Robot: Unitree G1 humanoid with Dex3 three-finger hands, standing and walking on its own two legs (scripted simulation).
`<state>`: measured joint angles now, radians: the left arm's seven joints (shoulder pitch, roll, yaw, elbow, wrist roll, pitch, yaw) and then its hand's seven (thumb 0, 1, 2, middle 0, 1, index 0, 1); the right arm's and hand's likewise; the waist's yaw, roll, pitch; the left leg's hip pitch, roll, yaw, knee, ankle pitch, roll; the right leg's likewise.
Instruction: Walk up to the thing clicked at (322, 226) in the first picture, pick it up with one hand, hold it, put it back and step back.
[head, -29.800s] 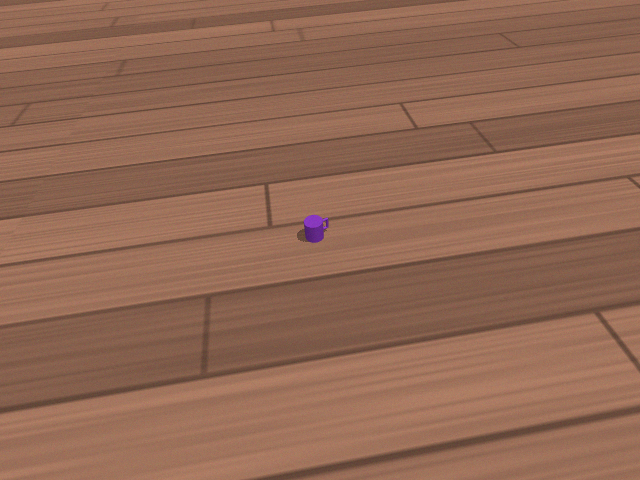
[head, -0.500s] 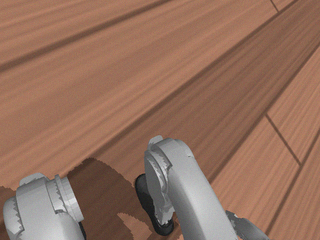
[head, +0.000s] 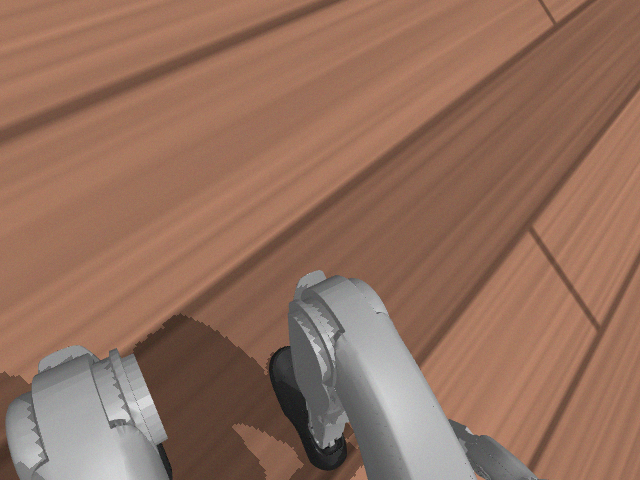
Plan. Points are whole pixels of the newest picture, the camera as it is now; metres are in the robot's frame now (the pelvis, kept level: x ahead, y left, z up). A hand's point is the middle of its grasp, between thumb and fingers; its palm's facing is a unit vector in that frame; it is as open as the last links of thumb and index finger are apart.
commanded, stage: close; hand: left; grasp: from above
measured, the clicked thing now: out of the picture +0.46 +0.35 -0.26
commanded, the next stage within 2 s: settle in 0.26 s
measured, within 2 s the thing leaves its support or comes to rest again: leaves its support in 0.72 s
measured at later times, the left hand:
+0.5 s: hand out of the picture +0.44 +0.36 -0.22, palm faces -0.42 -0.16 -0.89, open 10.8 cm
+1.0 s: hand out of the picture +0.44 +0.38 -0.16, palm faces -0.39 -0.12 -0.91, open 10.7 cm
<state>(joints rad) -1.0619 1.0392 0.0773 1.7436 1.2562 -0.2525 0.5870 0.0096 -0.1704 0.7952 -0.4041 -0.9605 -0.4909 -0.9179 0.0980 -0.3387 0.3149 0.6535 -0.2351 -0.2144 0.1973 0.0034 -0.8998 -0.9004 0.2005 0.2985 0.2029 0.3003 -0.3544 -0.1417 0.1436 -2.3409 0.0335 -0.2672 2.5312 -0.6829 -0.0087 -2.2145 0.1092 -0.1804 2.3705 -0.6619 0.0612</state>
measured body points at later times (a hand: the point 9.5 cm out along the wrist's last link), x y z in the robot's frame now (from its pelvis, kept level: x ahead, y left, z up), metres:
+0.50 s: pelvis +0.00 +0.00 +0.00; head +0.26 +0.13 +0.34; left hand +0.46 +0.36 -0.17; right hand +0.07 -0.25 -0.06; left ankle +0.07 +0.13 -0.27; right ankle +0.12 -0.11 -0.27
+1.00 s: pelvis +0.01 +0.00 +0.02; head +0.25 +0.12 +0.38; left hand +0.46 +0.38 -0.11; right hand +0.11 -0.25 -0.07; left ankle +0.07 +0.13 -0.27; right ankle +0.12 -0.11 -0.27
